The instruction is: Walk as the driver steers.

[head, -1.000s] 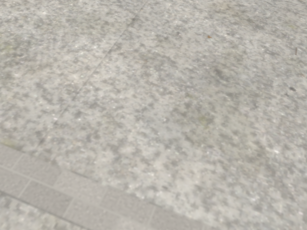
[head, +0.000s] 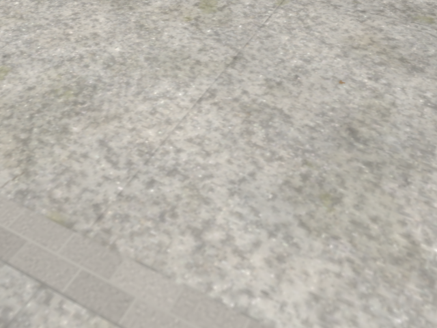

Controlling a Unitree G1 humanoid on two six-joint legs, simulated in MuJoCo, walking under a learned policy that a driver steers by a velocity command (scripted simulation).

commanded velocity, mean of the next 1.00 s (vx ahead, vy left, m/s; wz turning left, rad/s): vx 0.17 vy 0.00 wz -0.08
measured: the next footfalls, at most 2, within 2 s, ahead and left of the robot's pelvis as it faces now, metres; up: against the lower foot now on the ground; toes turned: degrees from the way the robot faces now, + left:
right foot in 1.16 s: +0.41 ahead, -0.13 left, +0.00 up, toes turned -13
left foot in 1.56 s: +0.46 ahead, +0.10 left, +0.00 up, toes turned -12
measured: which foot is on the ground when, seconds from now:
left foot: down 0.00-1.00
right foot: down 0.00-0.72, up 0.74-1.00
